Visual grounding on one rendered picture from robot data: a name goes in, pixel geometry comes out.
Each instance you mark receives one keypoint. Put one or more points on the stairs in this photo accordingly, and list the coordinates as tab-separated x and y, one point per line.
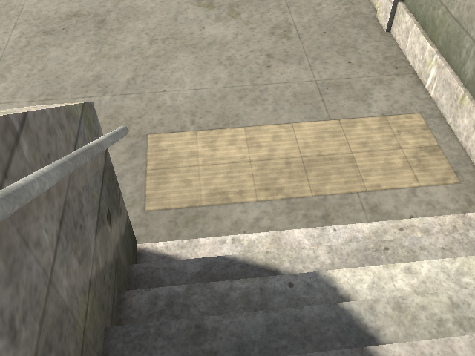
388	288

